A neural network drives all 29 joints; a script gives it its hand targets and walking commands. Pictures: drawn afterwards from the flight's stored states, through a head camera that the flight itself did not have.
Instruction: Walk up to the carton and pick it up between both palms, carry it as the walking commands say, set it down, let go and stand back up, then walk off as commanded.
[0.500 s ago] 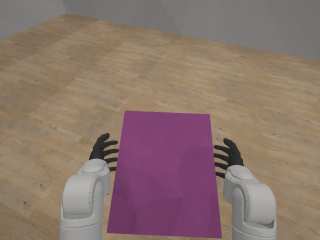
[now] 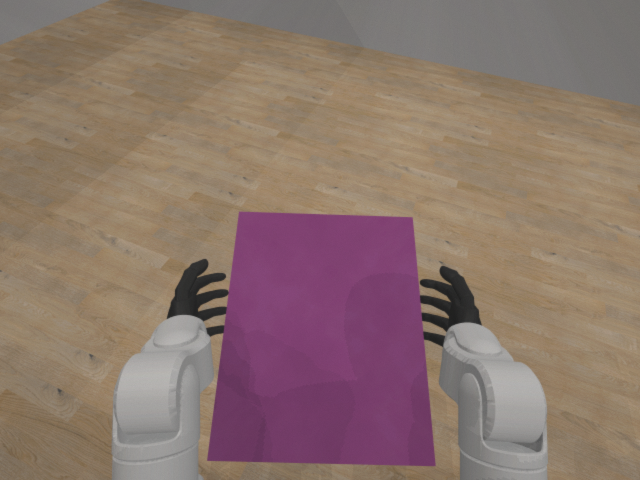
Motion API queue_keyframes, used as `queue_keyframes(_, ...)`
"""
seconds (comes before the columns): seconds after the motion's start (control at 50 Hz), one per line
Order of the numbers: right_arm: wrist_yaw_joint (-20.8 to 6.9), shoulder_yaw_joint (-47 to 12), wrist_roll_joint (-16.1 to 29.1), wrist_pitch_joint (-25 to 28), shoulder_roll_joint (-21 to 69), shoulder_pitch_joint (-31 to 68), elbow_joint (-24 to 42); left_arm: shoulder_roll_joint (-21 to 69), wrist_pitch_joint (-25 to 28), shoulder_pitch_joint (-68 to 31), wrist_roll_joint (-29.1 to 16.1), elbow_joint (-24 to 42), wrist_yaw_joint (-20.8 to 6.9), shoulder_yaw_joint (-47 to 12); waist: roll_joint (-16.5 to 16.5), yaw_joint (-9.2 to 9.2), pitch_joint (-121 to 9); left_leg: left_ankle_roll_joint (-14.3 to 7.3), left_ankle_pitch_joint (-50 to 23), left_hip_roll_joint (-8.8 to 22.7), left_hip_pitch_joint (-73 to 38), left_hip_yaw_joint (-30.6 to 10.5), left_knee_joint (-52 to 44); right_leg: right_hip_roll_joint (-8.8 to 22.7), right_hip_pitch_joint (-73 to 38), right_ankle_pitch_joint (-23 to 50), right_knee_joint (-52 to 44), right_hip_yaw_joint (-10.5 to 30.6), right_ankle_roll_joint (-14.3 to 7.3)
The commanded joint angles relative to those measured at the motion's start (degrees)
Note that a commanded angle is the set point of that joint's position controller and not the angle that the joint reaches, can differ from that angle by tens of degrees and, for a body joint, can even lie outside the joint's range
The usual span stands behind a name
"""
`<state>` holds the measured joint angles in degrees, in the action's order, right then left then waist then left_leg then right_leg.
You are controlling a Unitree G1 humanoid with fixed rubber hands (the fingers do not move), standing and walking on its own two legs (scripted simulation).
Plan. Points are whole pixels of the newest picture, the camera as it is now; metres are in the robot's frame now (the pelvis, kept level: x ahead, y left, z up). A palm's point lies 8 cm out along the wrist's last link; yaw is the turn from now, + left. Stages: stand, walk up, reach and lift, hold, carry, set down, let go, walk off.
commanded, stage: carry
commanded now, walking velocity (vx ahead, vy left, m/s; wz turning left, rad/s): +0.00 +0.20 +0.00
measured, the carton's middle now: (321, 336) +0.30 +0.00 +0.00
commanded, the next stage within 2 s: none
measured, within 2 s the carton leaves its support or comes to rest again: neither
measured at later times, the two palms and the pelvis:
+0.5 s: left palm (60, 343) +0.24 +0.28 +0.09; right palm (349, 350) +0.24 -0.02 +0.10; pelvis -0.02 +0.12 +0.01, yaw +0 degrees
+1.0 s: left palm out of the picture +0.22 +0.38 +0.10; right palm (245, 371) +0.21 +0.08 +0.10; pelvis -0.04 +0.24 +0.00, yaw +0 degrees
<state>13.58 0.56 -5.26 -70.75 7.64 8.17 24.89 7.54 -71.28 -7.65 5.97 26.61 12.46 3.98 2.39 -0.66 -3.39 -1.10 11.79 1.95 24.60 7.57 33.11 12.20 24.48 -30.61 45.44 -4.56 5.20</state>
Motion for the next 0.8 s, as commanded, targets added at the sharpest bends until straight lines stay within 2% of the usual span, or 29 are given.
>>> queue_keyframes(0.0,-15.3,-32.9,21.4,1.6,58.4,19.2,6.3,55.3,1.4,-25.3,-24.2,6.9,-16.3,-38.4,-13.5,-0.2,-20.3,-11.7,-32.5,14.3,-21.8,-12.8,-6.5,-4.0,8.4,-5.7,12.3,-0.6,-2.0)
queue_keyframes(0.02,-15.2,-33.0,21.2,2.0,59.1,20.1,6.8,56.4,1.5,-26.1,-25.1,7.2,-16.6,-39.1,-13.4,-0.04,-19.8,-11.4,-26.2,12.9,-19.4,-11.2,-7.1,-4.2,7.5,-2.5,10.4,-0.7,-2.4)
queue_keyframes(0.06,-15.1,-33.5,21.4,2.8,60.6,21.5,8.3,57.8,2.1,-27.4,-26.4,8.6,-17.0,-39.7,-11.2,0.29,-19.5,-10.8,-18.6,10.9,-15.8,-8.8,-7.1,-5.7,2.7,2.7,3.1,-2.2,-3.1)
queue_keyframes(0.1,-14.6,-33.9,21.3,2.8,60.2,21.5,8.5,57.4,2.2,-26.1,-26.0,8.3,-16.9,-39.1,-8.1,1.27,-20.2,-9.0,-13.1,9.1,-11.1,-6.1,-4.0,-5.9,-6.6,12.0,-11.7,-3.9,-4.4)
queue_keyframes(0.12,-14.3,-33.8,21.0,2.6,59.1,20.5,7.6,56.4,2.1,-25.0,-25.6,7.8,-16.9,-38.2,-3.7,1.84,-19.9,-6.1,-9.3,7.4,-4.4,-3.8,0.9,-2.1,-14.7,18.5,-21.8,0.3,-5.2)
queue_keyframes(0.14,-14.1,-33.6,20.5,2.2,57.9,19.7,7.0,55.0,2.1,-22.8,-24.6,6.1,-16.9,-37.0,6.9,2.15,-19.0,-2.2,3.5,3.8,7.8,-3.1,8.2,9.8,-22.5,27.3,-26.1,16.3,-8.7)
queue_keyframes(0.16,-14.5,-35.0,20.8,1.8,56.8,20.2,9.0,55.7,2.8,-21.7,-24.1,4.8,-16.6,-36.6,18.4,2.01,-18.6,0.9,16.4,-0.1,12.8,-2.7,17.2,20.8,-21.4,37.9,-28.0,29.2,-16.3)
queue_keyframes(0.18,-14.8,-35.5,21.2,1.8,57.5,21.5,8.9,55.7,2.7,-21.9,-24.3,5.5,-16.5,-36.7,13.5,1.68,-16.2,1.3,16.0,2.0,14.1,-7.6,22.2,19.8,-21.3,42.8,-27.1,25.1,-17.3)
queue_keyframes(0.22,-15.3,-37.0,22.5,1.9,58.6,23.5,9.8,55.8,2.9,-22.5,-23.4,6.8,-16.4,-35.9,9.0,1.4,-14.5,1.3,10.8,2.2,10.4,-7.0,20.3,13.9,-17.5,39.8,-25.3,13.0,-13.3)
queue_keyframes(0.26,-15.7,-37.4,23.6,2.3,59.4,24.0,10.5,56.4,3.2,-22.2,-23.0,7.5,-16.1,-35.6,9.9,1.43,-14.2,1.8,8.5,0.6,2.9,-4.0,11.2,8.7,-14.3,39.8,-22.6,3.8,-9.7)
queue_keyframes(0.3,-15.7,-37.0,23.8,2.3,58.6,22.8,10.6,55.9,3.1,-21.3,-22.8,8.2,-15.4,-36.2,10.0,1.61,-15.9,2.0,8.1,-1.2,-3.1,0.2,0.0,6.5,-14.5,37.4,-19.7,1.6,-9.0)
queue_keyframes(0.32,-15.6,-36.6,23.6,2.1,57.9,21.2,9.9,55.3,2.9,-20.5,-22.6,8.1,-15.1,-36.5,7.2,1.39,-17.8,1.9,5.5,-1.9,-9.1,0.8,-6.5,4.4,-12.8,33.4,-16.0,0.2,-7.6)
queue_keyframes(0.34,-15.5,-36.1,23.3,1.8,57.1,20.4,9.1,54.2,2.5,-19.6,-22.2,7.5,-14.9,-36.4,2.1,1.33,-18.2,1.5,1.3,0.3,-14.1,-2.2,-13.0,2.3,-9.5,25.9,-12.0,-1.3,-5.3)
queue_keyframes(0.36,-15.5,-35.4,22.6,1.3,55.7,19.5,8.3,53.1,2.0,-19.0,-21.8,7.0,-14.7,-36.4,-5.6,0.89,-18.4,-1.1,-6.8,8.9,-20.0,-13.0,-14.5,-0.8,-0.1,12.0,-7.3,-2.1,-2.9)
queue_keyframes(0.38,-15.6,-33.8,22.0,1.4,54.6,18.3,7.1,52.6,1.6,-21.1,-22.4,8.3,-14.7,-37.8,-19.8,-0.26,-17.7,-7.7,-20.7,18.3,-22.0,-25.5,-13.9,-6.1,10.1,-4.6,2.3,-5.5,-1.1)
queue_keyframes(0.4,-15.7,-33.8,22.3,1.2,56.0,17.9,7.0,53.8,1.3,-20.9,-22.4,6.8,-14.8,-37.7,-16.9,0.03,-18.4,-10.5,-27.1,17.6,-21.9,-22.4,-11.6,-6.0,9.8,-8.5,11.8,-1.1,-2.2)
queue_keyframes(0.42,-15.8,-33.3,22.1,1.4,56.8,18.0,7.1,55.1,1.3,-22.5,-23.2,7.0,-15.2,-38.5,-13.4,0.27,-18.1,-10.7,-26.8,15.1,-20.0,-18.2,-10.0,-5.8,9.6,-6.5,16.4,0.7,-2.6)
queue_keyframes(0.44,-15.8,-32.7,21.6,1.6,56.9,18.7,6.8,55.9,1.3,-23.6,-23.8,6.1,-15.6,-38.7,-11.0,0.41,-17.9,-10.4,-22.7,13.0,-18.7,-14.4,-10.1,-5.5,10.0,-3.6,18.4,1.6,-3.0)
queue_keyframes(0.48,-15.9,-32.3,21.5,2.2,58.0,20.1,7.4,57.5,1.6,-25.3,-25.1,6.7,-15.9,-39.5,-10.7,0.49,-17.4,-10.5,-16.8,11.0,-18.4,-12.2,-11.0,-5.8,10.7,0.0,17.9,1.2,-3.2)
queue_keyframes(0.5,-15.8,-32.3,21.6,2.5,58.4,20.5,7.9,58.0,1.8,-26.0,-25.5,7.2,-15.9,-39.6,-10.3,0.49,-17.7,-10.9,-14.9,10.9,-18.4,-12.6,-11.4,-6.2,10.3,0.8,17.3,0.8,-3.3)
queue_keyframes(0.54,-15.5,-32.5,21.4,2.6,58.0,20.7,8.3,57.4,1.7,-25.6,-25.4,6.8,-15.8,-38.8,-8.7,0.44,-18.3,-12.1,-11.6,11.8,-18.7,-14.2,-12.4,-6.7,9.4,1.2,14.3,0.7,-3.7)
queue_keyframes(0.6,-15.0,-33.0,21.2,2.3,57.4,20.6,8.1,55.9,1.4,-23.9,-24.6,5.6,-15.6,-37.5,-7.9,0.32,-18.9,-13.2,-11.1,12.6,-18.4,-15.6,-13.3,-7.2,6.1,1.3,6.6,0.5,-4.2)
queue_keyframes(0.64,-14.7,-33.5,21.3,2.0,57.5,20.7,7.9,55.2,1.3,-22.8,-24.1,4.8,-15.6,-36.5,-7.7,0.42,-19.3,-12.6,-12.1,12.3,-17.2,-14.9,-13.3,-7.4,1.6,2.5,-1.1,-0.2,-5.0)
queue_keyframes(0.68,-14.3,-34.1,21.4,1.6,57.4,20.9,7.1,54.7,1.1,-21.2,-23.4,3.7,-15.8,-35.2,-6.2,1.21,-19.9,-10.1,-10.7,10.2,-13.6,-11.5,-11.2,-6.8,-7.2,9.1,-13.9,-1.9,-5.6)
queue_keyframes(0.7,-14.2,-34.3,21.3,1.4,57.1,20.7,6.3,54.5,1.1,-20.6,-23.1,3.0,-16.0,-34.5,-3.2,1.79,-19.8,-7.2,-7.8,8.7,-7.8,-8.8,-8.8,-3.5,-15.1,16.5,-22.9,0.1,-5.8)
queue_keyframes(0.72,-14.1,-34.2,21.0,1.3,56.9,21.1,6.1,54.5,1.3,-19.7,-22.7,2.2,-16.2,-34.0,5.1,2.27,-19.0,-3.5,-1.0,5.2,2.9,-6.4,-1.5,5.6,-23.5,18.7,-26.4,12.8,-8.5)
queue_keyframes(0.74,-14.6,-35.6,21.8,0.9,56.5,22.8,8.6,55.3,2.2,-19.0,-21.7,1.4,-16.0,-33.8,18.0,2.12,-17.2,0.8,10.4,1.1,9.7,-3.2,7.7,19.0,-22.1,30.8,-28.4,28.8,-15.2)
queue_keyframes(0.76,-14.8,-35.5,22.2,1.2,57.3,24.7,9.0,56.3,2.4,-21.2,-22.7,3.2,-16.2,-34.8,14.0,1.82,-14.8,1.6,14.2,0.9,11.5,-5.3,17.7,20.0,-20.7,39.7,-28.0,26.2,-17.5)
queue_keyframes(0.78,-15.1,-36.2,23.0,1.4,58.4,25.7,9.2,56.5,2.4,-21.6,-22.8,4.1,-16.2,-34.6,8.0,1.65,-13.2,1.8,13.0,1.4,12.1,-7.5,21.7,17.9,-19.2,40.0,-27.6,21.7,-16.4)
